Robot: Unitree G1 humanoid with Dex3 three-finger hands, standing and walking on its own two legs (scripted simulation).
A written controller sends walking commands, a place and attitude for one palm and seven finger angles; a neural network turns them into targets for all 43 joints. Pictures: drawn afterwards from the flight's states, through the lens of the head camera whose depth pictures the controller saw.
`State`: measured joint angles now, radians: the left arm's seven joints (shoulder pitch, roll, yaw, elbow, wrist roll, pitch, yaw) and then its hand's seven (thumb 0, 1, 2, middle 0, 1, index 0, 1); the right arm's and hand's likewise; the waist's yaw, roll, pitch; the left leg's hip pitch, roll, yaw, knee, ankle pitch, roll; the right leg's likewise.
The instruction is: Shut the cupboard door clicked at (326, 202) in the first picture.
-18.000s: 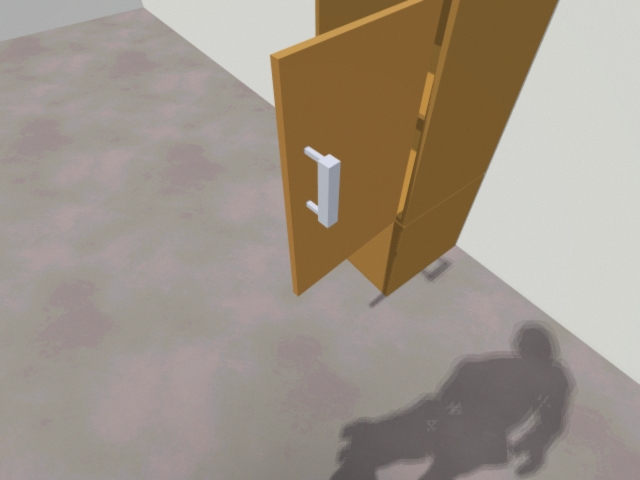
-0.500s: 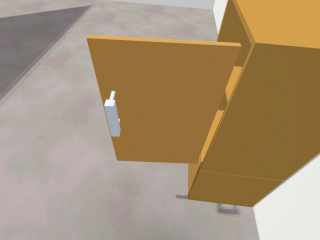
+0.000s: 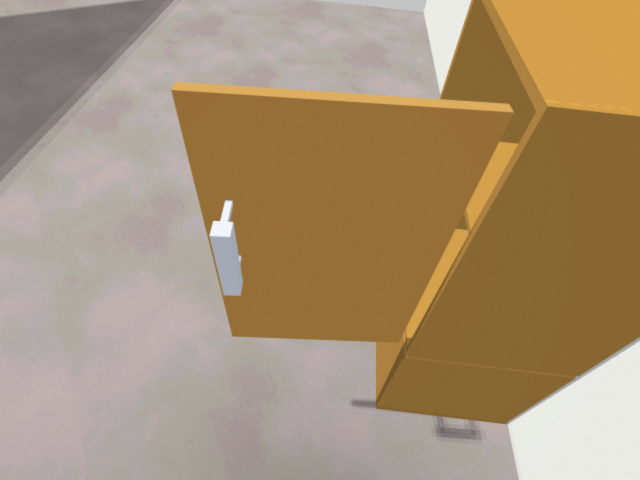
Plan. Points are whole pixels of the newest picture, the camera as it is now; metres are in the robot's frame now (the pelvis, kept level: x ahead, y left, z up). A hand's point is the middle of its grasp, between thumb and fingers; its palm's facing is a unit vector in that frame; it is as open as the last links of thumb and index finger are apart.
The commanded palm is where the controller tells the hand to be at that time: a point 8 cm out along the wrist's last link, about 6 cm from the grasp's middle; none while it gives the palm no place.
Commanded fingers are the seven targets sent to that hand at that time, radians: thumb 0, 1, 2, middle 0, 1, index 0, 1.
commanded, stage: come to a stop and stand still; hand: left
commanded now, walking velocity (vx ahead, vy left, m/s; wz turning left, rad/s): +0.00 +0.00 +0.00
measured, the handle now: (230, 249) +0.42 +0.16 +0.01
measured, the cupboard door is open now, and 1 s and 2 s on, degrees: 95 95 95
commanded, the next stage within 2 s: look again from close up in 0.72 s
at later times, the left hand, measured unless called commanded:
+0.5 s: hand out of the picture +0.01 +0.15 -0.18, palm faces +0.01 -0.99 -0.17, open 7.3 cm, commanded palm none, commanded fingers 0.00 0.90 0.90 -0.20 -0.30 -0.20 -0.30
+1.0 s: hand out of the picture +0.00 +0.14 -0.18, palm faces +0.02 -0.99 -0.15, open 7.4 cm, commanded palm none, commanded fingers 0.00 0.90 0.90 -0.20 -0.30 -0.20 -0.30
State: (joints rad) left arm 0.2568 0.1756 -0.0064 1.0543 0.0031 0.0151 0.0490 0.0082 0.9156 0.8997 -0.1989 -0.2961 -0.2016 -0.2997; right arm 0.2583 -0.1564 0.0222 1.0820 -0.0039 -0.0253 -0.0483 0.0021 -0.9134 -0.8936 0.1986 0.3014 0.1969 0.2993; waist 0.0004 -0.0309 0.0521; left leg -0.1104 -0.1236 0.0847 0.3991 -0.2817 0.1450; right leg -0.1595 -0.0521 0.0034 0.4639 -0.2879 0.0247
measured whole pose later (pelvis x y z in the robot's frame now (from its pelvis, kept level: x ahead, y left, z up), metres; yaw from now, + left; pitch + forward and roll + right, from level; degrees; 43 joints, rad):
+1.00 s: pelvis +0.01 -0.02 +0.00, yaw +0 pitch -1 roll -1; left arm 0.29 0.15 -0.01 1.08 0.01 0.00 0.05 0.01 0.91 0.90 -0.20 -0.30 -0.20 -0.30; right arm 0.27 -0.14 0.02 1.13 0.00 -0.03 -0.04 0.00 -0.91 -0.89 0.20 0.30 0.20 0.30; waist 0.01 -0.03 0.06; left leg -0.09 -0.10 0.08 0.38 -0.29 0.12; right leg -0.13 -0.03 0.00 0.43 -0.28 0.03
